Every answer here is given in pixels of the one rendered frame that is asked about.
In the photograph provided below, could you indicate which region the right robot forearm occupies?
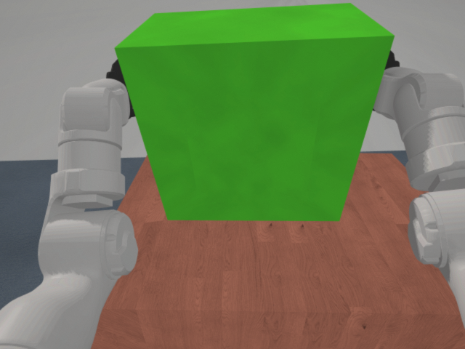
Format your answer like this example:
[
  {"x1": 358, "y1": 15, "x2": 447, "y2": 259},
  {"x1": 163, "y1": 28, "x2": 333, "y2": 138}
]
[{"x1": 373, "y1": 67, "x2": 465, "y2": 192}]

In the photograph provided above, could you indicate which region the robot right upper arm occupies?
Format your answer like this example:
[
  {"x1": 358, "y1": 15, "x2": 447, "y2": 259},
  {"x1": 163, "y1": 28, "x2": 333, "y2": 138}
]
[{"x1": 408, "y1": 189, "x2": 465, "y2": 328}]

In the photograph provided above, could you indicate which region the robot left hand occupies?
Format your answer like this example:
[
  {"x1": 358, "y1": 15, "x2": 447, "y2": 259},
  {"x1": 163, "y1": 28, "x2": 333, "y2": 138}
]
[{"x1": 106, "y1": 60, "x2": 135, "y2": 119}]

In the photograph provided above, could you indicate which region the carton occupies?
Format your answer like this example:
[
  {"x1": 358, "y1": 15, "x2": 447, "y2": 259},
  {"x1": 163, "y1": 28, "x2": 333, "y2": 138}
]
[{"x1": 115, "y1": 3, "x2": 395, "y2": 221}]

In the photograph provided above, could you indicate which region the robot left upper arm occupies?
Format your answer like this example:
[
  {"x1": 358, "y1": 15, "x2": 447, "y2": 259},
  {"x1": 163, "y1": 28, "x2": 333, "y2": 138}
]
[{"x1": 0, "y1": 209, "x2": 138, "y2": 349}]

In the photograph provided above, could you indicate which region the pedestal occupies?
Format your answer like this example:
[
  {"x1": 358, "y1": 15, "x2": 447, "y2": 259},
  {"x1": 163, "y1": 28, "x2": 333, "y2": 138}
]
[{"x1": 91, "y1": 153, "x2": 465, "y2": 349}]

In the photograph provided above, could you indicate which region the left robot forearm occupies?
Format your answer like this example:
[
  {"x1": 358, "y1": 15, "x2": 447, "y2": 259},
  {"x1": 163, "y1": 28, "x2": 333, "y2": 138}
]
[{"x1": 38, "y1": 79, "x2": 130, "y2": 274}]

